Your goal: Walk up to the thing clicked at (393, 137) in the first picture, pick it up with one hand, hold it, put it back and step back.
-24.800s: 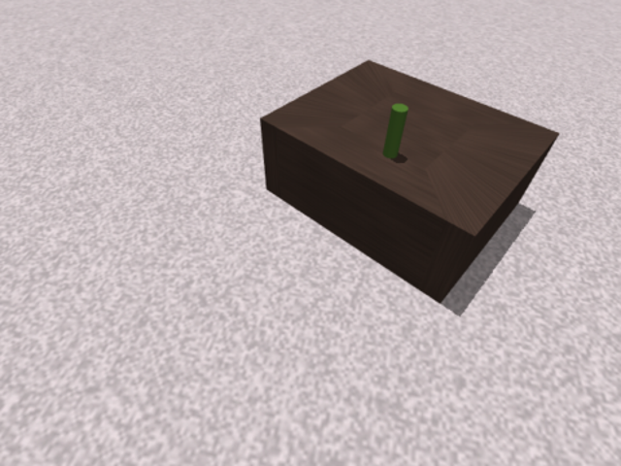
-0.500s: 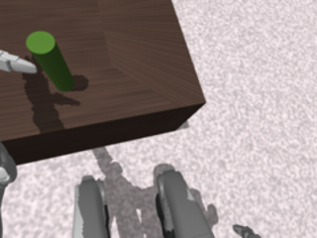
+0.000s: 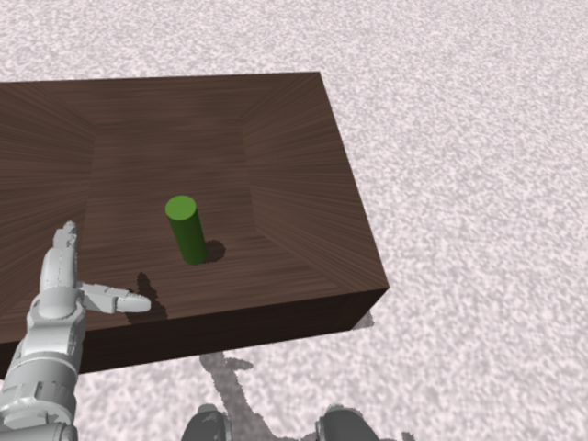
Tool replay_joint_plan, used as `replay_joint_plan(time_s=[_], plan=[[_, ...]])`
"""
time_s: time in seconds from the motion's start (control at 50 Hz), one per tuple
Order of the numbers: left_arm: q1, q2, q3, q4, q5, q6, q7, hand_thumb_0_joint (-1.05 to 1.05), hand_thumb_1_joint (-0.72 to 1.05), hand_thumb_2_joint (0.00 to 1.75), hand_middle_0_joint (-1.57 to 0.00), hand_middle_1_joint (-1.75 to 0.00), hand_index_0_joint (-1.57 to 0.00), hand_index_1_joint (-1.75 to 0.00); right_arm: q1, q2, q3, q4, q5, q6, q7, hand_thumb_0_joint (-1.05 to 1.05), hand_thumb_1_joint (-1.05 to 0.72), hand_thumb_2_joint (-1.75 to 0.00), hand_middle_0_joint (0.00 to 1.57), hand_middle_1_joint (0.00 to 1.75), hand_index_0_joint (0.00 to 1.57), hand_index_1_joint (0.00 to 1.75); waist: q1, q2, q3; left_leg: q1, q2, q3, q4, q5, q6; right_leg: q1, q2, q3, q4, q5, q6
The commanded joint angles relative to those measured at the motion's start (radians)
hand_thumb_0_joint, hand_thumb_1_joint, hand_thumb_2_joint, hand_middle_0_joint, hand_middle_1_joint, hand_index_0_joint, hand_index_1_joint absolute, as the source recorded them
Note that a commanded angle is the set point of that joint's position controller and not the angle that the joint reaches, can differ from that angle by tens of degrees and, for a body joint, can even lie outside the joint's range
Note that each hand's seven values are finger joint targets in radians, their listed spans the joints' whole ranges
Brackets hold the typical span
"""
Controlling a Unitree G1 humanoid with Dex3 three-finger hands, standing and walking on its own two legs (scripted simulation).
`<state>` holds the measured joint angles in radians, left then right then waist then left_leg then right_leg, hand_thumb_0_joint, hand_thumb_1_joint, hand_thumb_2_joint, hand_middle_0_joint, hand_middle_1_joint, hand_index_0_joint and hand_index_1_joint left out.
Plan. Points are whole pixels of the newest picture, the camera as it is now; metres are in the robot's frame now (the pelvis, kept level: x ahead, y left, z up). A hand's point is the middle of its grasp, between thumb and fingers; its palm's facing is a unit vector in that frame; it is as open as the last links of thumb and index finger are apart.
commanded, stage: home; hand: left
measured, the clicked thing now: (188, 233) +0.53 +0.15 -0.21
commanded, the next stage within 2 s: none
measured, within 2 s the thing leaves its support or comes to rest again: neither
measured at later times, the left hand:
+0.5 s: hand (132, 439) +0.17 +0.17 -0.04, palm faces +0.18 -0.95 -0.25, open 17.2 cm
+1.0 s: hand (138, 433) +0.17 +0.16 -0.03, palm faces +0.15 -0.95 -0.28, open 17.4 cm
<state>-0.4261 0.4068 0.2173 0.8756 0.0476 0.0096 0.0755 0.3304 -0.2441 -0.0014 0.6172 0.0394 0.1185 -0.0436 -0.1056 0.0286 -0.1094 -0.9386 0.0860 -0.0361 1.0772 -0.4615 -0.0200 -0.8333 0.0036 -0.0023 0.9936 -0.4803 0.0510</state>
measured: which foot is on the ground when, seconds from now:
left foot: down 0.00-1.00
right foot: down 0.00-1.00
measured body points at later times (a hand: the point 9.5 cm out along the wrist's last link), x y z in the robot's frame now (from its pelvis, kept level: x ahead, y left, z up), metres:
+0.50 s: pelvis +0.01 -0.02 +0.03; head +0.04 -0.02 +0.48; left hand +0.15 +0.22 -0.02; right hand +0.21 -0.24 -0.05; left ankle +0.03 +0.12 -0.67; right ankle +0.00 -0.16 -0.67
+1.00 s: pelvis +0.01 -0.02 +0.03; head +0.04 -0.03 +0.48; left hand +0.16 +0.21 -0.01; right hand +0.17 -0.26 -0.06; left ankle +0.03 +0.12 -0.67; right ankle +0.00 -0.16 -0.67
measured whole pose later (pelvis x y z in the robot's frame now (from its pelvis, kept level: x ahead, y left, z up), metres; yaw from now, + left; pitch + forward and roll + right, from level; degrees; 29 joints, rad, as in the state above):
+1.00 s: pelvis +0.01 -0.02 +0.03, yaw +3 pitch +7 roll -1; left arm 0.44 0.20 -0.01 0.06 -0.02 0.20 0.14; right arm 0.27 -0.22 0.00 0.53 0.02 -0.07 -0.15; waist -0.02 0.03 -0.08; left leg -0.61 0.06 -0.04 0.91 -0.42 -0.05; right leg -0.53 -0.02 -0.02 0.89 -0.48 0.03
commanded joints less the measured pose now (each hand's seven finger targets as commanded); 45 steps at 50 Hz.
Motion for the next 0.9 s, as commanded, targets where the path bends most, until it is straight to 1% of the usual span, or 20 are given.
replay_joint_plan(time_s=[0.0,0.02,0.06,0.08,0.1,0.14,0.16,0.18,0.24,0.3,0.32,0.4,0.52,0.58,0.64,0.7,0.72,0.84,0.86,0.88], plan=[[-0.138,0.199,0.022,-0.409,-0.031,-0.060,0.059,0.00,-0.48,0.09,-0.06,-0.06,-0.06,-0.06,0.035,-0.141,-0.055,-0.111,0.002,-0.042,-0.045,0.00,-0.90,-0.90,0.20,0.30,0.20,0.30,0.037,0.154,-0.352,0.453,-0.032,0.027,-0.227,0.337,0.005,0.215,0.030,-0.052,-0.168,0.327,-0.070],[-0.044,0.146,0.003,-0.370,-0.034,-0.050,0.063,0.00,-0.47,0.10,-0.06,-0.06,-0.06,-0.06,0.026,-0.134,-0.052,-0.113,-0.003,-0.047,-0.052,0.00,-0.90,-0.90,0.20,0.30,0.20,0.30,0.033,0.118,-0.337,0.469,-0.029,0.025,-0.238,0.351,0.007,0.226,0.032,-0.056,-0.176,0.337,-0.068],[-0.030,0.112,-0.021,-0.455,-0.042,-0.047,0.071,0.00,-0.51,0.08,-0.06,-0.06,-0.06,-0.06,0.005,-0.131,-0.052,-0.118,-0.007,-0.055,-0.062,0.00,-0.90,-0.90,0.20,0.30,0.20,0.30,0.037,0.132,-0.304,0.486,-0.030,0.028,-0.263,0.340,0.004,0.242,0.029,-0.056,-0.193,0.330,-0.068],[0.061,0.086,-0.037,-0.455,-0.046,-0.042,0.072,0.00,-0.51,0.08,-0.06,-0.06,-0.06,-0.06,-0.014,-0.125,-0.049,-0.128,-0.007,-0.059,-0.069,0.00,-0.90,-0.90,0.20,0.30,0.20,0.30,0.046,0.117,-0.276,0.484,-0.033,0.034,-0.273,0.333,0.007,0.256,0.026,-0.056,-0.206,0.326,-0.066],[0.064,0.085,-0.043,-0.516,-0.049,-0.039,0.076,0.00,-0.49,0.09,-0.06,-0.06,-0.06,-0.06,-0.024,-0.125,-0.051,-0.134,-0.008,-0.063,-0.075,0.00,-0.90,-0.90,0.20,0.30,0.20,0.30,0.052,0.105,-0.275,0.481,-0.038,0.039,-0.281,0.328,0.009,0.280,0.025,-0.053,-0.215,0.328,-0.064],[0.238,-0.009,-0.104,-0.494,-0.059,-0.019,0.074,0.00,-0.48,0.09,-0.06,-0.06,-0.06,-0.06,-0.063,-0.110,-0.042,-0.158,-0.008,-0.075,-0.079,0.00,-0.90,-0.90,0.20,0.30,0.20,0.30,0.053,0.049,-0.207,0.459,-0.046,0.049,-0.296,0.302,0.014,0.298,0.020,-0.054,-0.238,0.316,-0.057],[0.274,-0.018,-0.106,-0.537,-0.064,-0.013,0.075,0.00,-0.46,0.11,-0.06,-0.07,-0.06,-0.06,-0.078,-0.110,-0.042,-0.168,-0.008,-0.081,-0.082,0.00,-0.90,-0.90,0.20,0.30,0.20,0.30,0.064,0.039,-0.227,0.464,-0.048,0.051,-0.298,0.314,0.015,0.327,0.017,-0.053,-0.243,0.330,-0.056],[0.339,-0.037,-0.118,-0.557,-0.068,-0.006,0.073,0.00,-0.48,0.09,-0.06,-0.06,-0.06,-0.06,-0.091,-0.107,-0.041,-0.172,-0.006,-0.085,-0.081,0.00,-0.90,-0.90,0.20,0.30,0.20,0.30,0.076,0.033,-0.197,0.468,-0.050,0.054,-0.309,0.311,0.014,0.323,0.016,-0.055,-0.250,0.325,-0.056],[0.444,-0.073,-0.162,-0.694,-0.078,0.015,0.068,0.00,-0.47,0.10,-0.06,-0.06,-0.06,-0.06,-0.129,-0.105,-0.041,-0.196,-0.004,-0.094,-0.083,0.00,-0.90,-0.90,0.20,0.30,0.20,0.30,0.074,0.027,-0.164,0.493,-0.053,0.055,-0.339,0.295,0.011,0.335,0.018,-0.066,-0.268,0.301,-0.055],[0.603,-0.071,-0.160,-0.787,-0.083,0.036,0.068,0.00,-0.49,0.09,-0.06,-0.06,-0.06,-0.06,-0.158,-0.093,-0.033,-0.214,0.002,-0.105,-0.087,0.00,-0.90,-0.90,0.20,0.30,0.20,0.30,0.091,-0.002,-0.134,0.493,-0.059,0.061,-0.345,0.286,0.014,0.349,0.015,-0.064,-0.284,0.291,-0.049],[0.633,-0.072,-0.163,-0.807,-0.084,0.041,0.065,0.00,-0.49,0.09,-0.06,-0.06,-0.06,-0.06,-0.160,-0.096,-0.036,-0.218,0.004,-0.110,-0.091,0.00,-0.90,-0.90,0.20,0.30,0.20,0.30,0.078,-0.029,-0.106,0.491,-0.059,0.063,-0.347,0.270,0.017,0.343,0.015,-0.064,-0.291,0.280,-0.044],[0.679,-0.069,-0.163,-0.941,-0.083,0.059,0.070,0.00,-0.50,0.09,-0.06,-0.06,-0.06,-0.06,-0.169,-0.085,-0.030,-0.234,-0.001,-0.134,-0.103,0.00,-0.90,-0.90,0.20,0.30,0.20,0.30,0.072,0.001,-0.097,0.497,-0.067,0.068,-0.342,0.240,0.020,0.334,0.008,-0.055,-0.302,0.260,-0.043],[0.725,-0.101,-0.179,-0.968,-0.071,0.087,0.070,0.00,-0.52,0.07,-0.05,-0.06,-0.05,-0.05,-0.166,-0.077,-0.027,-0.240,-0.016,-0.177,-0.121,0.00,-0.90,-0.90,0.20,0.30,0.20,0.30,0.061,-0.026,-0.076,0.493,-0.072,0.066,-0.319,0.207,0.025,0.313,0.001,-0.049,-0.304,0.232,-0.036],[0.746,-0.101,-0.169,-0.972,-0.065,0.098,0.073,0.00,-0.54,0.06,-0.05,-0.05,-0.05,-0.05,-0.164,-0.074,-0.029,-0.242,-0.020,-0.199,-0.123,0.00,-0.90,-0.90,0.20,0.30,0.20,0.30,0.078,-0.018,-0.092,0.487,-0.076,0.062,-0.315,0.193,0.023,0.322,-0.001,-0.048,-0.303,0.211,-0.038],[0.799,-0.120,-0.182,-0.960,-0.065,0.107,0.073,0.00,-0.54,0.06,-0.05,-0.05,-0.05,-0.05,-0.170,-0.074,-0.028,-0.248,-0.019,-0.214,-0.121,0.00,-0.90,-0.90,0.20,0.30,0.20,0.30,0.089,-0.020,-0.097,0.486,-0.075,0.058,-0.314,0.215,0.019,0.326,0.002,-0.055,-0.291,0.221,-0.043],[0.834,-0.116,-0.174,-0.945,-0.065,0.116,0.074,0.00,-0.55,0.05,-0.05,-0.05,-0.05,-0.05,-0.175,-0.075,-0.028,-0.253,-0.018,-0.223,-0.116,0.00,-0.90,-0.90,0.20,0.30,0.20,0.30,0.100,-0.039,-0.057,0.451,-0.075,0.057,-0.313,0.193,0.019,0.320,0.004,-0.061,-0.297,0.192,-0.043],[0.842,-0.104,-0.160,-0.957,-0.062,0.118,0.076,0.00,-0.56,0.05,-0.05,-0.05,-0.05,-0.05,-0.167,-0.074,-0.030,-0.250,-0.020,-0.225,-0.116,0.00,-0.90,-0.90,0.20,0.30,0.20,0.30,0.100,-0.030,-0.091,0.465,-0.075,0.058,-0.302,0.216,0.021,0.330,0.003,-0.056,-0.293,0.220,-0.039],[0.859,-0.102,-0.159,-0.980,-0.062,0.127,0.072,0.00,-0.55,0.05,-0.05,-0.05,-0.05,-0.05,-0.157,-0.073,-0.030,-0.255,-0.019,-0.237,-0.115,0.00,-0.90,-0.90,0.20,0.30,0.20,0.30,0.099,-0.028,-0.092,0.455,-0.074,0.066,-0.278,0.266,0.022,0.333,0.001,-0.048,-0.279,0.287,-0.036],[0.848,-0.103,-0.165,-0.987,-0.060,0.128,0.070,0.00,-0.56,0.05,-0.05,-0.05,-0.05,-0.05,-0.145,-0.077,-0.034,-0.254,-0.022,-0.238,-0.117,0.00,-0.90,-0.90,0.20,0.30,0.20,0.30,0.085,-0.041,-0.109,0.464,-0.072,0.062,-0.269,0.284,0.025,0.336,0.002,-0.049,-0.269,0.312,-0.033],[0.837,-0.100,-0.160,-0.992,-0.061,0.132,0.073,0.00,-0.56,0.05,-0.05,-0.05,-0.05,-0.05,-0.152,-0.080,-0.034,-0.255,-0.020,-0.239,-0.117,0.00,-0.90,-0.90,0.20,0.30,0.20,0.30,0.090,-0.033,-0.095,0.455,-0.071,0.062,-0.275,0.271,0.022,0.327,0.003,-0.050,-0.270,0.294,-0.036]])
